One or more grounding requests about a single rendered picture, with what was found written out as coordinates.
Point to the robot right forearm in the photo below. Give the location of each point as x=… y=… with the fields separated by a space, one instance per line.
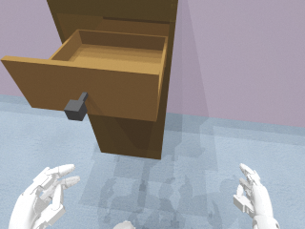
x=264 y=222

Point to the drawer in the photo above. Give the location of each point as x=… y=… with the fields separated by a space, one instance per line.
x=121 y=72

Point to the cabinet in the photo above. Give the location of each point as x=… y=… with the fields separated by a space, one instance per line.
x=119 y=135

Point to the robot left hand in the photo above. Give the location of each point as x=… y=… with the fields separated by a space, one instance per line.
x=29 y=206

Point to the robot right hand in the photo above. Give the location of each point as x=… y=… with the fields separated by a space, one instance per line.
x=257 y=201

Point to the handle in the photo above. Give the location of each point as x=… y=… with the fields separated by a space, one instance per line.
x=76 y=109

